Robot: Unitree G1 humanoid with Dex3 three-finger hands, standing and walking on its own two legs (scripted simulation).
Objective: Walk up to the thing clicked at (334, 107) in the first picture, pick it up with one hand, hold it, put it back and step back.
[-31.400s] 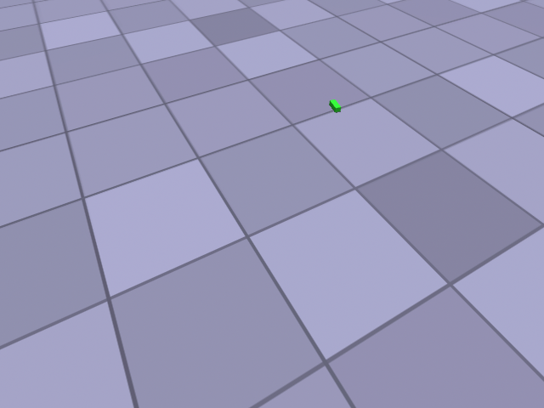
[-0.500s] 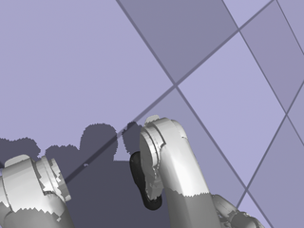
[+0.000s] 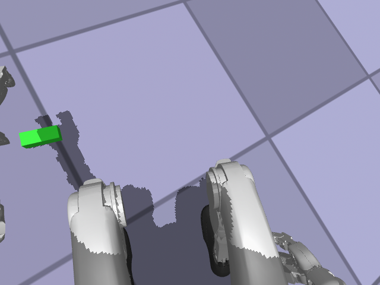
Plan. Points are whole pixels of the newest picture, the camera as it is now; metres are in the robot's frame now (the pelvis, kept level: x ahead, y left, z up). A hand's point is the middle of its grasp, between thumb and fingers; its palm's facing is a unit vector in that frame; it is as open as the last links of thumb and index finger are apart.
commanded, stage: withdraw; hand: left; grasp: from above
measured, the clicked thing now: (41, 136) +0.47 +0.34 -0.33
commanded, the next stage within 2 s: home in 0.34 s
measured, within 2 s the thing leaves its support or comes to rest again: neither
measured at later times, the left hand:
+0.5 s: hand (17, 114) +0.48 +0.34 -0.18, palm faces -0.33 -0.06 -0.94, open 12.8 cm
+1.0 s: hand out of the picture +0.33 +0.31 +0.00, palm faces -0.23 -0.65 -0.73, open 8.1 cm
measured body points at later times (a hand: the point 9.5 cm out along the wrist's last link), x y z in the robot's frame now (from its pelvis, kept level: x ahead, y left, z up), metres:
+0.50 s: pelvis +0.00 +0.00 -0.03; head +0.23 +0.10 +0.34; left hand +0.49 +0.34 -0.12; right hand +0.04 -0.27 -0.12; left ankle +0.08 +0.12 -0.31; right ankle +0.11 -0.15 -0.31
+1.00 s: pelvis +0.00 +0.00 +0.11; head +0.18 +0.07 +0.51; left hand +0.34 +0.34 +0.05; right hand +0.19 -0.26 +0.00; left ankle +0.08 +0.12 -0.31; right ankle +0.11 -0.16 -0.31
